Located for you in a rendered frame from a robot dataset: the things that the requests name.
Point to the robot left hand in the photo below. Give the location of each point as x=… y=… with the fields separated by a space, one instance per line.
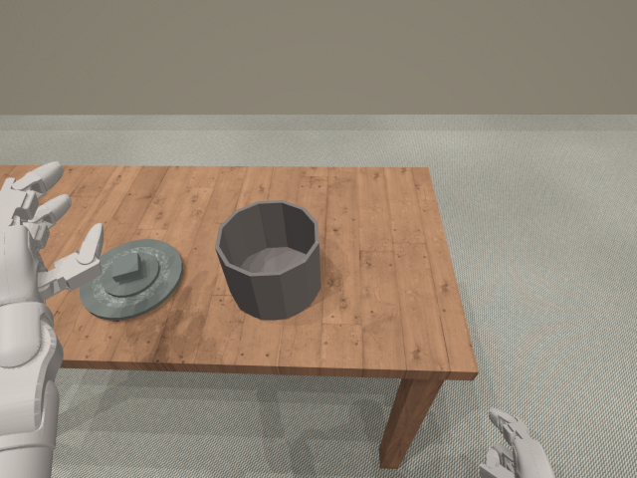
x=24 y=230

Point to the robot right hand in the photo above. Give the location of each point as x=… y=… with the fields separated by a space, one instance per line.
x=528 y=459

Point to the pot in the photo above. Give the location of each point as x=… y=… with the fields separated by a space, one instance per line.
x=269 y=254

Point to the knob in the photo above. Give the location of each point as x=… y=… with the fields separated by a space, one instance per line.
x=126 y=267

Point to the robot left forearm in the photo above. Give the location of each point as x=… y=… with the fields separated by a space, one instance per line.
x=30 y=357

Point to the table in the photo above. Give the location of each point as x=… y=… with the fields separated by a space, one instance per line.
x=388 y=304

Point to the lid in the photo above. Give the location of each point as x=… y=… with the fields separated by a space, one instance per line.
x=161 y=272

